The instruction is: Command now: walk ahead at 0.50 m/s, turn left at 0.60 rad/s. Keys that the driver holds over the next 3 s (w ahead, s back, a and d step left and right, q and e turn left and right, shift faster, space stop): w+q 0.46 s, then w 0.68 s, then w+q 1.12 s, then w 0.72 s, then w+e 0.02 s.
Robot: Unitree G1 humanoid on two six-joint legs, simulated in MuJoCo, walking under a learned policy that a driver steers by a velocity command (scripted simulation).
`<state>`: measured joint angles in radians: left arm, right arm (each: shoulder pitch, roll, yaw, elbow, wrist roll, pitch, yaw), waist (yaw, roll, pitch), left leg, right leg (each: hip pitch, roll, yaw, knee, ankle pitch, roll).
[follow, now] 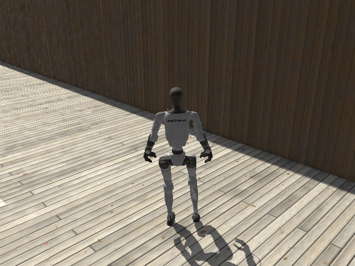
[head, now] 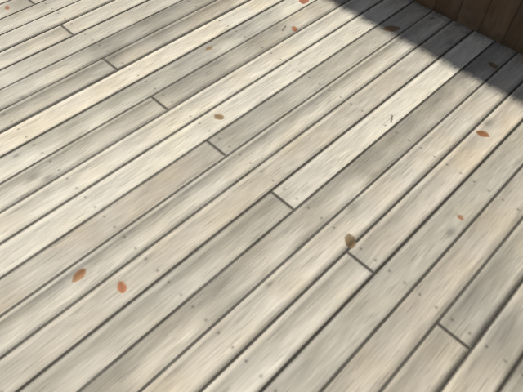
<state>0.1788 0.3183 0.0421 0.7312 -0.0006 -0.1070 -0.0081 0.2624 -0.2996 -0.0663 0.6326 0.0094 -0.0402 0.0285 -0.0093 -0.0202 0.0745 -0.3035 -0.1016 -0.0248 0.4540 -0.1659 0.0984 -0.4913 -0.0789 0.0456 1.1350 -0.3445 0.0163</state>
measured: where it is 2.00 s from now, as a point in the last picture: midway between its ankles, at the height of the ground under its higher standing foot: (162, 197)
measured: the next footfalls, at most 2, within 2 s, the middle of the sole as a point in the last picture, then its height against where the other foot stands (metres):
right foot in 0.30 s outside the picture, level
left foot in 0.80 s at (185, 347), level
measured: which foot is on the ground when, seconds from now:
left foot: down 0.00-0.32, up 0.34-0.78, down 0.80-1.00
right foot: up 0.00-0.28, down 0.30-0.82, up 0.84-1.00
